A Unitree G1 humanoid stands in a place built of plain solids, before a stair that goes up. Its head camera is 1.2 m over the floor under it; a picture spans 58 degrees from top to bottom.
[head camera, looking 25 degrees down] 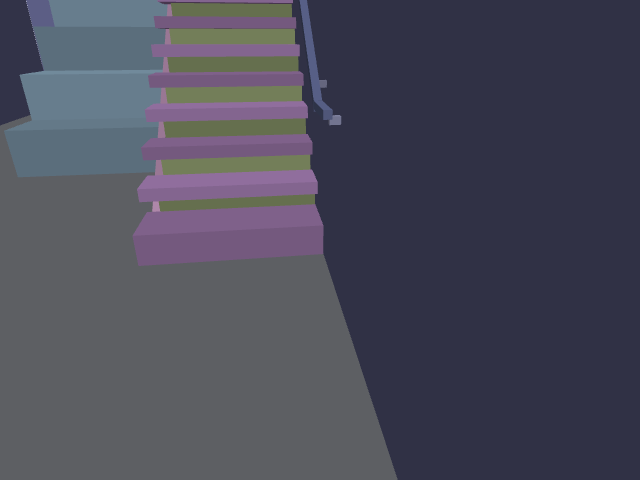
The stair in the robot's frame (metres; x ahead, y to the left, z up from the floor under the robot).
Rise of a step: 0.19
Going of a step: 0.25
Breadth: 1.09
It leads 8 degrees to the left of straight ahead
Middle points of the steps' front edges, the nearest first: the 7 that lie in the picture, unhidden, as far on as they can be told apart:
2.29 0.52 0.19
2.54 0.55 0.38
2.79 0.59 0.58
3.04 0.62 0.77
3.28 0.66 0.96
3.53 0.69 1.16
3.78 0.73 1.35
